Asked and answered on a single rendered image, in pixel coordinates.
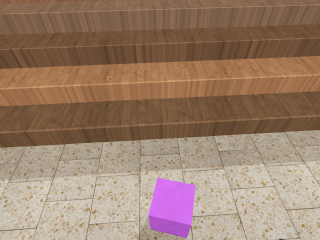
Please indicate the carton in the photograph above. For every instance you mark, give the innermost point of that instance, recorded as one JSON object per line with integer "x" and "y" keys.
{"x": 171, "y": 209}

